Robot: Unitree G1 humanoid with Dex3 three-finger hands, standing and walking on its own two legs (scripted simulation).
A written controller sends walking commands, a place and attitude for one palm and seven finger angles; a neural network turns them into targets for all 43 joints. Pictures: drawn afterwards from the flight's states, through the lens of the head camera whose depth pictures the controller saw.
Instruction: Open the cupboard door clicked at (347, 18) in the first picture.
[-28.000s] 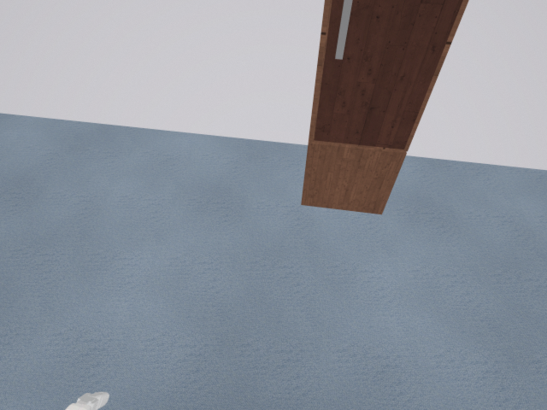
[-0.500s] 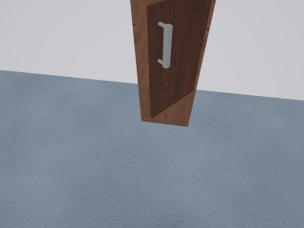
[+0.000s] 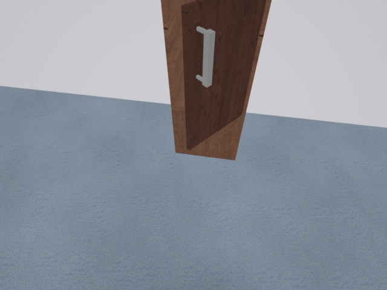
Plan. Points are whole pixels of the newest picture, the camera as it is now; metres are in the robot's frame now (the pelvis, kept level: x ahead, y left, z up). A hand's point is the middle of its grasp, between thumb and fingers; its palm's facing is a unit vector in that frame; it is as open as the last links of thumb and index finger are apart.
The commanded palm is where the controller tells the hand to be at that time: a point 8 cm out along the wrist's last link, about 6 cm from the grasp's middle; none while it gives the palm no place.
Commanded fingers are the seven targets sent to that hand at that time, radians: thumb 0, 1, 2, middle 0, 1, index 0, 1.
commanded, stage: look to check the result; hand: left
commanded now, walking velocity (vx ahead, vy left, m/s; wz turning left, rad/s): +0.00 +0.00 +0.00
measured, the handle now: (203, 57) +0.73 +0.01 +0.10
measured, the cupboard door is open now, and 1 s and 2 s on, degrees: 50 50 50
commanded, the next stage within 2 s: walk to a spot facing it in 0.42 s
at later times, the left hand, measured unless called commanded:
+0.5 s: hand out of the picture +0.04 +0.18 -0.17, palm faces +0.02 -0.97 -0.25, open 7.4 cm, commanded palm none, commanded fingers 0.00 0.90 0.90 -0.20 -0.30 -0.20 -0.30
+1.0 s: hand out of the picture +0.10 +0.18 -0.17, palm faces -0.14 -0.96 -0.26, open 7.4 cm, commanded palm none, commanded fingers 0.00 0.90 0.90 -0.20 -0.30 -0.20 -0.30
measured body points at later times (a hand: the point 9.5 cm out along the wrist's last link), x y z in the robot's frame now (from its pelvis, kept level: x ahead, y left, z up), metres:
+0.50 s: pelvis +0.02 -0.01 +0.00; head +0.04 -0.02 +0.45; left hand +0.04 +0.24 -0.15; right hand +0.05 -0.25 -0.16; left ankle +0.03 +0.11 -0.74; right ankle -0.02 -0.10 -0.74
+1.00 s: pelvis +0.01 -0.02 -0.01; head +0.06 -0.04 +0.44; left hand +0.11 +0.23 -0.15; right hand +0.00 -0.26 -0.17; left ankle +0.03 +0.11 -0.74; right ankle -0.04 -0.10 -0.71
